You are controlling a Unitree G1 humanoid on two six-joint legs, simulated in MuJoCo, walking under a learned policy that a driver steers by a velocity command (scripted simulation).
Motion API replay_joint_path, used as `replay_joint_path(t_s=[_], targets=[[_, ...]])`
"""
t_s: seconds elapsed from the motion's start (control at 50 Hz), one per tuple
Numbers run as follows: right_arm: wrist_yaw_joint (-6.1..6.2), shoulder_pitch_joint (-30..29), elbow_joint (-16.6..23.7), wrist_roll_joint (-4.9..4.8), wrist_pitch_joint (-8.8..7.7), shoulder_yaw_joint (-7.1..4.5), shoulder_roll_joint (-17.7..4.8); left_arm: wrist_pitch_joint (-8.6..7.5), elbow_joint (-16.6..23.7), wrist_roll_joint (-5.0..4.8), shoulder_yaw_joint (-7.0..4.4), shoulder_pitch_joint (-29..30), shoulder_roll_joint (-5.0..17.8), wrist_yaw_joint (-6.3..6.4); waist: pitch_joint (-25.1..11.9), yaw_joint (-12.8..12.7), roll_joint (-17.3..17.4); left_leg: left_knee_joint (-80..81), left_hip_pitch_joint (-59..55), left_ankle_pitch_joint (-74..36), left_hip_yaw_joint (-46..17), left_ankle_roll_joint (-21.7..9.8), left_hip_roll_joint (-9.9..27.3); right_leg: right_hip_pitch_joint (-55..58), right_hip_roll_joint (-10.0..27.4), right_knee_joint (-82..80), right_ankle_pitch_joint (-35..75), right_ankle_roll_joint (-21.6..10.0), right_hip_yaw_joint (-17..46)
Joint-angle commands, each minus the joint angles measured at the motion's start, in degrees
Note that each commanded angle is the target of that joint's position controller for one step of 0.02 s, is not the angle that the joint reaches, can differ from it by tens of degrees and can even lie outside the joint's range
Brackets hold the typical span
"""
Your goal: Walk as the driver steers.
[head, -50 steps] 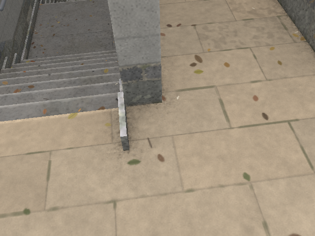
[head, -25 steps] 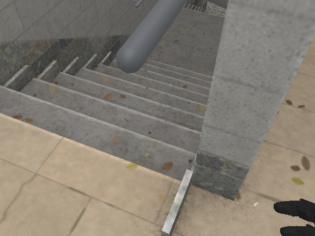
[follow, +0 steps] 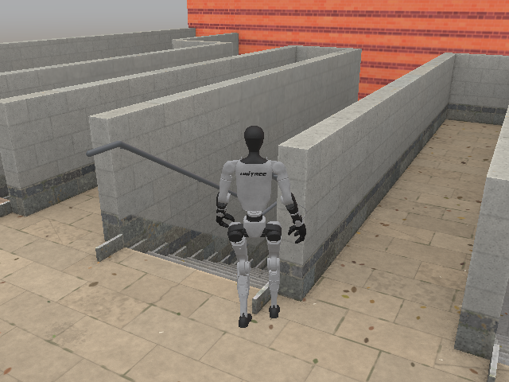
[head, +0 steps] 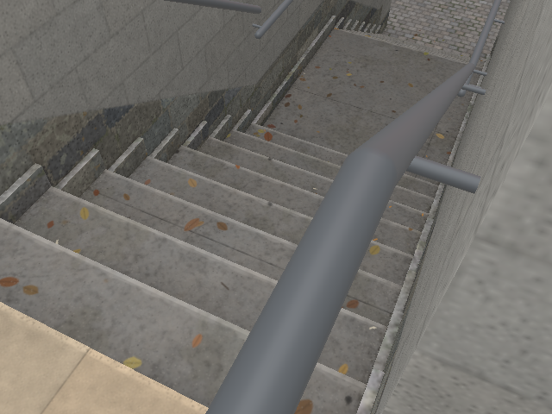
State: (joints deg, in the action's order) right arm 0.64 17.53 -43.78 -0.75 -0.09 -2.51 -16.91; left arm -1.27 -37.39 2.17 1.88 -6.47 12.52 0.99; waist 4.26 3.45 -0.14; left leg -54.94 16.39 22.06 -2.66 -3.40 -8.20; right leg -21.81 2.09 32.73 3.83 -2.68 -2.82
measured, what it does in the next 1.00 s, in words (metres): steps on the spot, turning left: left foot, then right foot 0.13 m higher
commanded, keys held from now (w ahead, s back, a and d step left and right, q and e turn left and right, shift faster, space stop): q+shift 0.24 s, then w+q+shift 0.76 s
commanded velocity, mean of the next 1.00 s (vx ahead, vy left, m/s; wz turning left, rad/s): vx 0.59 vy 0.00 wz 0.91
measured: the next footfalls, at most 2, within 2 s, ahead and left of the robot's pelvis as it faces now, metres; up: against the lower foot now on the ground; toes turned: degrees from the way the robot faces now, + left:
left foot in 0.58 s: -0.03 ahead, +0.10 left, +0.00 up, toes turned +28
right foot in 0.74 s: +0.12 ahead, -0.14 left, +0.14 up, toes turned +33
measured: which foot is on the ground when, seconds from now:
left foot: up 0.00-0.56, down 0.58-0.90, up 0.92-1.00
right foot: down 0.00-0.56, up 0.58-0.72, down 0.74-0.80, up 0.82-0.90, down 0.92-1.00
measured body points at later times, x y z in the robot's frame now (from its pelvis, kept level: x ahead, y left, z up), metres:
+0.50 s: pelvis +0.01 +0.00 +0.00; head +0.02 +0.01 +0.45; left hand +0.12 +0.32 -0.07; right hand +0.24 -0.19 -0.08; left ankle -0.06 +0.11 -0.69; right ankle +0.07 -0.13 -0.73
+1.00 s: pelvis +0.07 -0.05 -0.01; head +0.13 -0.03 +0.43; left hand -0.04 +0.23 -0.11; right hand +0.28 -0.15 -0.17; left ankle -0.06 +0.06 -0.67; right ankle +0.11 -0.21 -0.73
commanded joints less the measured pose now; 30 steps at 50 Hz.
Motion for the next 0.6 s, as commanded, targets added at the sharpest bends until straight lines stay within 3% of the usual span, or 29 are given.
replay_joint_path(t_s=[0.02, 0.04, 0.06, 0.08, 0.1, 0.12, 0.14, 0.18, 0.2, 0.22, 0.24, 0.26, 0.28, 0.3, 0.32, 0.34, 0.36, 0.38, 0.4, 0.42, 0.44, 0.46, 0.5, 0.52, 0.54, 0.56, 0.58, 0.6], targets=[[0.83, -9.7, 11.1, 1.21, -0.98, -1.20, -2.1, -1.28, 4.6, 2.13, -3.95, -19.1, 9.2, 1.49, -12.5, -11.0, -13.7, -35.9, 29.0, 14.7, -12.1, 4.3, -2.9, 29.7, 28.9, -1.2, 70.7, -14.5, 18.8], [0.57, -10.0, 11.7, 1.46, -0.68, -1.29, -1.7, -0.75, 6.4, 3.55, -3.93, -14.7, 8.4, 1.62, -10.9, -5.8, -7.2, -41.5, 33.1, 10.6, -10.5, 3.7, 1.7, 27.4, 29.8, -4.1, 50.9, -15.6, 19.0], [0.15, -12.5, 12.3, 2.75, 0.35, -1.39, -1.9, -0.09, 8.7, 2.52, -3.74, -10.6, 6.6, 1.88, -8.3, -4.2, -2.8, -39.6, 32.9, 10.0, -10.2, 4.4, 4.3, 19.5, 28.4, -7.8, 34.6, -13.1, 15.7], [0.32, -16.0, 13.4, 4.69, 2.18, -1.57, -1.7, 0.71, 10.1, 1.33, -2.70, -6.1, 4.0, 1.87, -3.0, -1.8, -0.9, -33.8, 24.7, 6.8, -3.8, 5.0, 4.5, 1.9, 22.1, -16.2, 10.6, -7.8, 8.3], [0.00, -18.5, 16.3, 5.16, 4.41, -1.70, -1.6, 0.63, 10.1, 1.03, -3.77, -3.5, 7.8, 2.02, -0.9, -0.7, -4.8, -33.1, 21.0, 3.5, -1.3, 6.1, 4.3, -3.1, 21.5, -19.4, 8.0, -7.2, 6.3], [0.03, -24.4, 18.0, 4.76, 6.69, -2.15, -3.0, 0.60, 10.4, 0.97, -4.60, -2.8, 9.6, 2.15, -1.9, -2.0, -4.5, -32.1, 18.6, 1.3, 0.9, 6.2, 6.2, -4.8, 21.5, -21.0, 2.8, -6.5, 2.2], [0.11, -27.7, 20.0, 4.34, 7.85, -1.98, -2.7, 0.38, 9.7, 1.29, -5.48, -3.5, 10.8, 2.17, -3.4, -2.3, -3.5, -29.9, 19.6, -0.6, 1.7, 6.1, 7.8, -1.8, 21.4, -21.2, -0.8, -6.4, 1.5], [0.36, -26.2, 18.5, 2.94, 7.50, -1.70, -1.2, 1.31, 10.1, 1.57, -6.65, -4.5, 11.8, 1.74, -8.9, -2.3, -2.9, -29.1, 19.7, -0.1, 1.8, 6.1, 8.6, 5.0, 21.6, -19.7, -0.2, -6.0, -2.2], [-0.06, -18.3, 16.9, 2.11, 7.61, -2.65, -2.9, 0.55, 10.2, 0.87, -6.97, -5.2, 12.1, 1.38, -11.2, -1.1, -3.5, -35.1, 21.0, -0.3, 1.4, 5.8, 10.1, 9.2, 23.8, -14.1, 6.4, -7.5, -4.1], [0.13, -18.3, 15.8, 2.06, 7.54, -2.80, -2.6, 0.69, 10.2, 0.77, -6.92, -5.5, 10.8, 1.28, -12.9, -1.6, -2.3, -34.9, 22.8, -0.4, 0.9, 5.6, 10.3, 12.2, 23.3, -12.9, 6.5, -7.4, -4.7], [0.17, -18.4, 15.8, 1.70, 7.56, -2.57, -1.0, 1.15, 9.9, 0.45, -7.12, -6.0, 10.8, 1.23, -11.6, -1.6, -4.8, -33.0, 24.5, -0.2, 0.6, 5.5, 11.2, 12.9, 23.5, -13.0, 2.4, -6.5, -5.4], [0.28, -18.9, 14.6, 0.55, 7.72, -2.22, -0.6, 1.65, 11.9, 1.07, -7.04, 0.6, 10.6, 0.84, -12.4, 0.2, -6.6, -25.3, 20.6, -1.2, 1.1, 4.8, 11.8, 10.8, 20.9, -14.2, -1.7, -3.5, -8.0], [0.30, -16.3, 13.1, 0.94, 7.61, -1.56, 1.5, 2.14, 9.8, -0.37, -6.41, -4.0, 8.4, 1.17, -12.8, -2.0, -10.9, -21.2, 20.7, -1.6, 6.2, 3.6, 9.5, 13.4, 17.9, -15.1, -21.6, -3.3, -8.9], [0.02, -19.1, 14.0, 0.72, 7.59, -1.74, 1.1, 3.10, 10.4, -0.71, -6.48, -5.7, 9.2, 1.09, -9.4, -4.3, -13.7, -20.8, 23.6, 1.1, 7.8, 3.3, 9.5, 13.6, 19.6, -17.8, -30.1, -3.0, -7.6], [-0.77, -19.2, 15.2, 0.42, 7.56, -2.07, 0.0, 4.13, 10.9, -0.84, -6.40, -5.6, 9.6, 1.16, -6.1, -5.0, -16.1, -18.8, 24.9, 3.2, 8.2, 3.9, 9.7, 13.8, 21.1, -19.9, -35.2, -2.5, -6.5], [-1.50, -20.6, 15.4, 0.21, 7.53, -2.30, -0.8, 4.16, 11.6, -0.86, -6.32, -4.8, 9.7, 0.64, -5.3, -5.2, -15.2, -17.6, 26.0, 3.3, 8.9, 4.1, 9.8, 14.8, 22.4, -20.5, -36.3, -2.3, -6.0], [-2.29, -22.1, 16.8, -0.45, 7.03, -2.14, -0.4, 4.23, 11.7, 0.10, -6.88, -5.7, 11.7, 0.22, -6.0, -5.9, -16.3, -12.9, 24.6, 5.3, 9.2, 3.9, 10.7, 17.3, 22.4, -20.6, -37.4, -2.2, -6.4], [-2.55, -22.1, 16.6, -0.54, 6.52, -2.28, -0.9, 4.32, 12.1, 0.11, -6.86, -4.9, 11.5, -0.06, -6.2, -5.8, -15.2, -11.1, 23.3, 6.0, 10.1, 3.6, 10.3, 17.7, 22.5, -20.7, -36.7, -1.9, -7.2], [-2.87, -13.4, 14.7, -0.33, 6.54, -3.14, -2.4, 4.90, 13.0, -0.63, -7.62, -2.4, 13.0, 0.06, -8.9, -2.4, -15.2, -1.4, 16.2, 1.2, 7.6, 3.3, 9.9, 16.8, 21.9, -17.6, -37.3, 0.6, -7.9], [-2.99, -9.0, 13.2, 0.35, 5.61, -3.42, -2.8, 6.01, 11.6, -1.03, -7.97, -5.7, 13.3, 0.55, -9.3, -3.2, -16.7, 1.9, 9.6, 2.4, 11.1, 2.8, 8.6, 16.4, 19.7, -17.7, -41.5, 2.5, -10.1], [-3.29, -9.7, 13.3, 0.02, 5.19, -3.63, -2.3, 6.48, 11.1, -1.59, -7.66, -4.5, 12.8, 1.30, -5.7, -2.2, -17.4, 4.6, 8.8, 2.6, 12.3, 1.9, 8.8, 14.7, 20.7, -18.8, -42.5, 3.2, -10.4], [-3.36, -10.1, 12.9, -0.34, 4.93, -3.75, -2.2, 6.79, 11.4, -1.55, -7.37, -2.5, 12.0, 1.67, -3.9, -2.0, -16.7, 5.8, 8.4, 3.2, 14.2, 1.2, 8.6, 14.7, 21.2, -19.7, -43.4, 3.6, -10.2], [-2.98, -8.7, 11.5, -0.91, 4.14, -3.64, -1.7, 6.66, 11.1, -2.45, -8.73, -1.0, 13.8, 0.75, -2.3, -1.3, -13.8, 10.6, 6.1, 0.9, 16.5, -0.5, 9.7, 15.3, 21.2, -17.6, -41.1, 4.5, -11.5], [-2.88, -11.2, 12.8, -1.28, 3.68, -3.62, -1.7, 6.42, 10.5, -1.89, -9.29, -0.3, 15.0, 0.73, 0.1, -1.2, -11.7, 15.1, 7.5, 0.8, 14.2, -1.8, 10.5, 14.9, 21.7, -17.0, -37.4, 4.7, -11.3], [-3.24, -7.2, 10.8, -1.22, 3.21, -3.30, -0.9, 7.05, 9.5, -2.49, -9.59, -0.4, 14.5, 0.47, -1.4, -0.3, -8.9, 23.5, 4.1, -2.1, 13.2, -3.0, 10.7, 17.3, 21.6, -11.7, -35.3, 4.8, -13.0], [-2.01, -3.2, 8.6, -1.61, 2.93, -3.34, -0.6, 7.39, 8.0, -2.16, -8.88, -1.2, 13.1, 0.33, -2.7, 1.0, -2.4, 28.7, 1.5, -0.9, 5.9, -6.2, 8.5, 17.3, 15.9, 1.7, -29.5, 3.6, -15.1], [-1.64, 3.6, 7.5, -1.86, 1.98, -3.60, -2.5, 7.39, 10.0, -2.80, -7.43, 4.8, 9.4, 0.59, -1.5, 5.5, 6.7, 31.4, -3.0, 3.1, -7.4, -9.4, 12.0, 4.0, 12.2, 18.7, -28.4, 4.6, -14.3], [-1.62, 0.8, 9.1, -0.91, 1.65, -4.74, -9.5, 6.62, 16.5, -3.64, -5.91, 10.4, 5.3, -0.16, 0.6, 1.9, 16.5, 38.8, -5.4, 1.9, -32.2, -14.8, 17.2, -12.4, 2.6, 26.9, -32.5, 6.8, -9.1]])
